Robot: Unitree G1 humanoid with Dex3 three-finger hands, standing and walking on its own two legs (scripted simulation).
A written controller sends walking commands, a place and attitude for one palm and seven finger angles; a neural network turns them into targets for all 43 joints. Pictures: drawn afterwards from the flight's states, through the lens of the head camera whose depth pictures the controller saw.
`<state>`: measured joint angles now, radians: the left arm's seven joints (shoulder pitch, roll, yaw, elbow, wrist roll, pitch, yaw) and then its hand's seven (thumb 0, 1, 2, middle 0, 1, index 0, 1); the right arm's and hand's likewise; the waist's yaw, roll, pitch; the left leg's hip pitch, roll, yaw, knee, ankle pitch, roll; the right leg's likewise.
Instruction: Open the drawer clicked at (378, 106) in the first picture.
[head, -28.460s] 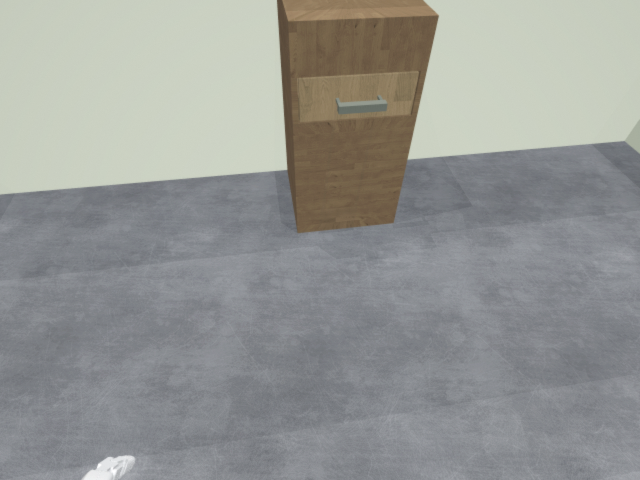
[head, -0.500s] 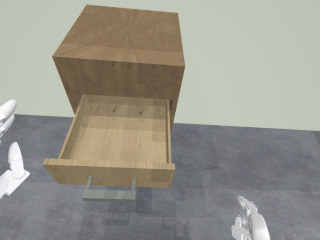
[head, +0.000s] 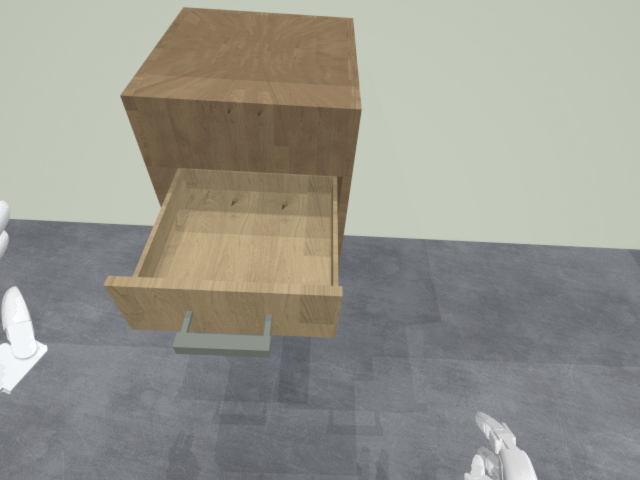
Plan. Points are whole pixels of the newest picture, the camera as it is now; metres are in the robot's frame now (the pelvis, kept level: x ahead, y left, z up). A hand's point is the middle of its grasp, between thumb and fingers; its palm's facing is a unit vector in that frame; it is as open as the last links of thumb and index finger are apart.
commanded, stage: step back with the hand held close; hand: left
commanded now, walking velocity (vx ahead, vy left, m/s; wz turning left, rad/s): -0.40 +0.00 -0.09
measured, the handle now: (226, 332) +0.37 +0.18 -0.14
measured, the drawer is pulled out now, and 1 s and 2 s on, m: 0.30 0.30 0.30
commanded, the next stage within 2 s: stop stepping back and stand still in 0.26 s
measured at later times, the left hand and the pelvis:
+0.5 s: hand out of the picture +0.08 +0.21 +0.18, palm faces +0.29 -0.82 -0.49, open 7.4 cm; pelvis -0.11 -0.02 +0.00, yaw -3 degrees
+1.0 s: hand out of the picture +0.03 +0.20 +0.19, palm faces +0.34 -0.80 -0.49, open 7.4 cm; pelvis -0.17 -0.03 +0.01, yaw -1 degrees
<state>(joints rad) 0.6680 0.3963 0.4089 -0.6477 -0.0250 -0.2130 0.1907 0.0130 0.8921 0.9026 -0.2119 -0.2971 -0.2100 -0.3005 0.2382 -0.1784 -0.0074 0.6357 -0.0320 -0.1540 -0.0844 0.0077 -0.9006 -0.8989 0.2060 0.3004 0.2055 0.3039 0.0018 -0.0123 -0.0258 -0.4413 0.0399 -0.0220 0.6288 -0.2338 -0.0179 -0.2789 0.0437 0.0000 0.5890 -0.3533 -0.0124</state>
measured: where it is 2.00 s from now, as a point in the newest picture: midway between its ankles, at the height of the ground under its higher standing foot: outside the picture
